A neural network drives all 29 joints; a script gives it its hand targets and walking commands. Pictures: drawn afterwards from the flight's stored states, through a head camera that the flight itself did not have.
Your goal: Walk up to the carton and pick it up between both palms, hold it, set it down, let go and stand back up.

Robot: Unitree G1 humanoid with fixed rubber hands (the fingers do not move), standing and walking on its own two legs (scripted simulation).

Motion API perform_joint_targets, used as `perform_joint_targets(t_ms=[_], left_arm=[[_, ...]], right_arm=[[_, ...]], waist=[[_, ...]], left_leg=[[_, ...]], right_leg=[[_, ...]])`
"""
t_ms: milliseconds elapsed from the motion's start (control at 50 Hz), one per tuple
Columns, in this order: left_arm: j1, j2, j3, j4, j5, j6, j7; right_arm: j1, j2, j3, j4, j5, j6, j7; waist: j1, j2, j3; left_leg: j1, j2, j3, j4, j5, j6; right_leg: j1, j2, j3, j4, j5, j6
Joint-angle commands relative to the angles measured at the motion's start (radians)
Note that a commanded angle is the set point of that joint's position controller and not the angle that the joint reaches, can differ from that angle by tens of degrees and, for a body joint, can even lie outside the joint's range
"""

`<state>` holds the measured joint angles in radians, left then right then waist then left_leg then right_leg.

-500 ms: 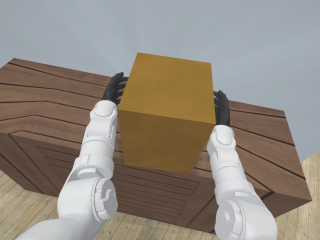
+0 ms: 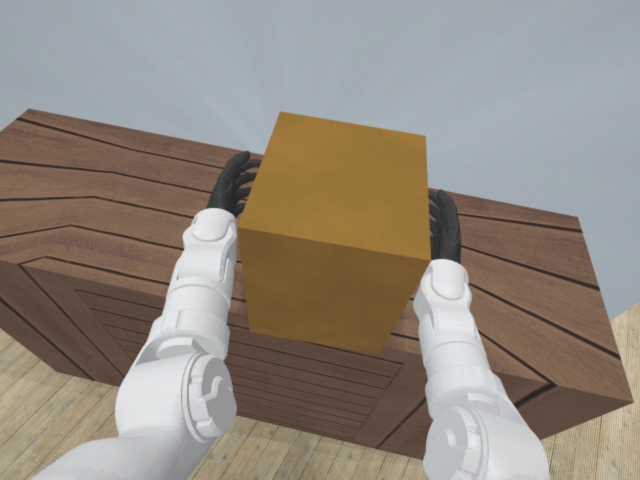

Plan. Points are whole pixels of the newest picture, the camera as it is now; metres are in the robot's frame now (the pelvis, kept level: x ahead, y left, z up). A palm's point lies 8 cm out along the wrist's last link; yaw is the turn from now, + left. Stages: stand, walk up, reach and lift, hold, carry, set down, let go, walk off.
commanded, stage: set down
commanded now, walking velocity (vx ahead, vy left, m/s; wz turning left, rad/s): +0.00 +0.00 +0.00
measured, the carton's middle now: (332, 239) +0.42 +0.00 +0.04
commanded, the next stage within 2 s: none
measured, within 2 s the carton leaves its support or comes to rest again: rests again in 0.24 s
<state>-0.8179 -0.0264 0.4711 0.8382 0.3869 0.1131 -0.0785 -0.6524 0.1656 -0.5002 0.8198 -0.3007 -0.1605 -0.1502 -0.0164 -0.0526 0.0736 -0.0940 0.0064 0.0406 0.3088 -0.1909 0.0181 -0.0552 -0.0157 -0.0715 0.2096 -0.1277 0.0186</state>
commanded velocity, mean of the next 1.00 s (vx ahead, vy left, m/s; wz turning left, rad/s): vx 0.00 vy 0.00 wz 0.00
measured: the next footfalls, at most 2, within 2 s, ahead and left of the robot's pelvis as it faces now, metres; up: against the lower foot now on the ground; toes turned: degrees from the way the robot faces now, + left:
none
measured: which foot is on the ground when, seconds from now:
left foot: down 0.00-1.00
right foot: down 0.00-1.00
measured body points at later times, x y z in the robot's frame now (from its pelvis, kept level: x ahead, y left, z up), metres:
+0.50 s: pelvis +0.00 +0.00 +0.00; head +0.03 +0.03 +0.45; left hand +0.42 +0.15 +0.08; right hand +0.38 -0.14 +0.07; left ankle -0.01 +0.10 -0.75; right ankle -0.01 -0.13 -0.75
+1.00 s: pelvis -0.01 +0.00 +0.00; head +0.04 +0.03 +0.45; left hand +0.42 +0.15 +0.07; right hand +0.38 -0.14 +0.06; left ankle -0.01 +0.10 -0.75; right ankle -0.01 -0.13 -0.75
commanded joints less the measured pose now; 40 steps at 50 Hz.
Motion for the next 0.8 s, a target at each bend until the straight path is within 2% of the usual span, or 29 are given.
perform_joint_targets(t_ms=[0,40,60,100,120,140,220,240,260,280,300,340,360,380,400,440,460,500,520,580,620,660,680,700,720,740,780], left_arm=[[-0.435,-0.473,-0.215,-0.024,-0.011,-0.049,-0.120],[-0.462,-0.489,-0.247,-0.056,-0.026,-0.058,-0.114],[-0.506,-0.476,-0.257,-0.079,-0.034,-0.069,-0.110],[-0.476,-0.495,-0.250,-0.040,-0.025,-0.084,-0.104],[-0.487,-0.491,-0.255,-0.046,-0.031,-0.093,-0.102],[-0.467,-0.474,-0.240,-0.022,-0.017,-0.097,-0.101],[-0.471,-0.457,-0.199,0.009,0.007,-0.100,-0.103],[-0.440,-0.465,-0.198,0.005,0.011,-0.099,-0.102],[-0.438,-0.446,-0.186,0.011,0.006,-0.099,-0.106],[-0.447,-0.449,-0.191,0.009,0.004,-0.098,-0.111],[-0.460,-0.480,-0.207,-0.015,-0.005,-0.104,-0.110],[-0.453,-0.482,-0.212,-0.007,0.000,-0.114,-0.106],[-0.460,-0.478,-0.216,-0.015,-0.007,-0.125,-0.107],[-0.468,-0.478,-0.217,-0.011,-0.005,-0.130,-0.108],[-0.455,-0.482,-0.205,0.011,0.003,-0.133,-0.109],[-0.446,-0.463,-0.182,0.040,0.010,-0.133,-0.113],[-0.456,-0.473,-0.196,0.015,0.012,-0.135,-0.111],[-0.459,-0.463,-0.167,0.037,0.030,-0.132,-0.110],[-0.441,-0.487,-0.183,0.019,0.029,-0.135,-0.107],[-0.446,-0.481,-0.182,0.015,0.026,-0.146,-0.096],[-0.448,-0.462,-0.193,0.021,0.021,-0.153,-0.096],[-0.416,-0.458,-0.160,0.048,0.035,-0.145,-0.104],[-0.407,-0.466,-0.164,0.043,0.034,-0.148,-0.108],[-0.422,-0.469,-0.172,0.037,0.029,-0.152,-0.109],[-0.413,-0.460,-0.168,0.037,0.036,-0.156,-0.108],[-0.419,-0.464,-0.168,0.043,0.043,-0.158,-0.109],[-0.399,-0.459,-0.156,0.051,0.051,-0.162,-0.111]], right_arm=[[-0.543,0.451,0.311,-0.071,-0.052,-0.045,0.148],[-0.547,0.443,0.302,-0.078,-0.055,-0.056,0.150],[-0.570,0.449,0.304,-0.069,-0.057,-0.061,0.149],[-0.553,0.468,0.312,-0.073,-0.072,-0.074,0.151],[-0.574,0.460,0.306,-0.076,-0.074,-0.080,0.153],[-0.544,0.468,0.309,-0.037,-0.075,-0.075,0.154],[-0.551,0.460,0.273,-0.039,-0.100,-0.070,0.160],[-0.536,0.451,0.278,-0.039,-0.100,-0.075,0.163],[-0.527,0.457,0.284,-0.041,-0.094,-0.073,0.161],[-0.519,0.453,0.274,-0.022,-0.105,-0.068,0.157],[-0.523,0.452,0.261,-0.031,-0.107,-0.075,0.157],[-0.507,0.457,0.248,-0.006,-0.119,-0.084,0.155],[-0.513,0.467,0.251,-0.024,-0.123,-0.093,0.155],[-0.521,0.469,0.249,-0.022,-0.129,-0.097,0.152],[-0.513,0.466,0.246,-0.015,-0.130,-0.099,0.154],[-0.527,0.460,0.233,-0.010,-0.143,-0.096,0.157],[-0.513,0.460,0.224,-0.009,-0.145,-0.098,0.159],[-0.519,0.472,0.217,-0.006,-0.155,-0.092,0.162],[-0.500,0.465,0.214,-0.009,-0.156,-0.098,0.163],[-0.498,0.450,0.198,0.002,-0.163,-0.109,0.166],[-0.501,0.455,0.198,0.021,-0.161,-0.115,0.165],[-0.478,0.440,0.199,0.036,-0.166,-0.111,0.162],[-0.479,0.454,0.202,0.020,-0.158,-0.114,0.160],[-0.479,0.458,0.201,0.020,-0.162,-0.116,0.159],[-0.464,0.466,0.206,0.020,-0.162,-0.118,0.160],[-0.446,0.465,0.196,0.053,-0.176,-0.112,0.157],[-0.453,0.462,0.198,0.026,-0.171,-0.120,0.160]], waist=[[-0.001,0.054,-0.442],[-0.016,0.087,-0.462],[-0.013,0.083,-0.490],[-0.006,0.079,-0.506],[-0.008,0.086,-0.527],[0.003,0.079,-0.466],[0.018,0.066,-0.439],[0.016,0.077,-0.457],[0.025,0.049,-0.422],[0.005,0.054,-0.430],[-0.011,0.075,-0.457],[-0.013,0.081,-0.458],[-0.006,0.066,-0.449],[-0.019,0.054,-0.470],[-0.003,0.069,-0.467],[0.000,0.057,-0.435],[-0.005,0.082,-0.440],[0.010,0.076,-0.420],[-0.009,0.088,-0.439],[-0.001,0.101,-0.447],[-0.008,0.092,-0.430],[-0.008,0.059,-0.392],[0.005,0.067,-0.410],[-0.007,0.069,-0.432],[-0.003,0.070,-0.427],[-0.015,0.084,-0.396],[-0.008,0.077,-0.392]], left_leg=[[-0.021,-0.019,0.087,-0.024,0.338,-0.047],[0.029,-0.014,0.083,-0.009,0.380,-0.064],[0.039,-0.008,0.085,0.000,0.392,-0.068],[0.047,-0.008,0.085,0.013,0.429,-0.065],[0.055,-0.013,0.083,0.017,0.420,-0.068],[0.034,-0.008,0.085,0.015,0.431,-0.067],[-0.007,-0.010,0.093,-0.016,0.328,-0.049],[0.009,-0.008,0.088,-0.017,0.347,-0.051],[-0.012,-0.011,0.096,-0.014,0.357,-0.047],[-0.005,-0.015,0.093,-0.017,0.330,-0.049],[-0.008,-0.009,0.089,-0.013,0.355,-0.056],[0.037,-0.010,0.090,-0.008,0.378,-0.063],[0.013,-0.012,0.088,-0.002,0.398,-0.060],[0.012,-0.012,0.086,-0.003,0.373,-0.056],[0.003,-0.012,0.086,-0.005,0.373,-0.050],[-0.009,-0.013,0.084,-0.019,0.332,-0.041],[-0.007,-0.006,0.085,-0.024,0.321,-0.048],[-0.015,-0.011,0.094,-0.029,0.294,-0.041],[0.002,-0.006,0.092,-0.025,0.332,-0.051],[0.025,0.001,0.083,-0.007,0.366,-0.058],[0.021,0.002,0.081,0.007,0.401,-0.058],[0.014,-0.003,0.083,-0.003,0.379,-0.050],[-0.008,-0.003,0.082,-0.005,0.371,-0.050],[-0.014,-0.006,0.091,-0.007,0.367,-0.045],[-0.008,-0.003,0.085,-0.008,0.374,-0.051],[-0.010,-0.004,0.087,-0.002,0.358,-0.055],[-0.003,-0.006,0.089,-0.005,0.353,-0.040]], right_leg=[[0.297,0.028,-0.042,0.074,0.364,0.025],[0.254,0.033,-0.050,0.075,0.348,0.020],[0.230,0.036,-0.053,0.070,0.334,0.017],[0.230,0.040,-0.054,0.074,0.351,0.019],[0.218,0.036,-0.053,0.073,0.344,0.013],[0.218,0.038,-0.053,0.072,0.346,0.015],[0.223,0.032,-0.049,0.063,0.276,0.019],[0.224,0.032,-0.048,0.063,0.285,0.014],[0.247,0.036,-0.042,0.062,0.311,0.018],[0.247,0.034,-0.043,0.066,0.306,0.025],[0.239,0.032,-0.047,0.062,0.303,0.015],[0.206,0.038,-0.057,0.056,0.286,0.013],[0.212,0.040,-0.051,0.062,0.322,0.019],[0.219,0.039,-0.054,0.067,0.321,0.020],[0.223,0.028,-0.050,0.066,0.318,0.018],[0.218,0.031,-0.055,0.060,0.269,0.018],[0.205,0.028,-0.052,0.052,0.247,0.013],[0.204,0.026,-0.048,0.044,0.225,0.015],[0.195,0.032,-0.059,0.048,0.245,0.012],[0.151,0.036,-0.061,0.051,0.214,0.008],[0.147,0.038,-0.058,0.048,0.237,0.004],[0.171,0.034,-0.059,0.052,0.266,0.012],[0.180,0.035,-0.053,0.057,0.278,0.013],[0.194,0.034,-0.054,0.061,0.286,0.018],[0.196,0.034,-0.057,0.062,0.304,0.015],[0.194,0.036,-0.056,0.061,0.276,0.011],[0.176,0.027,-0.051,0.057,0.276,0.017]])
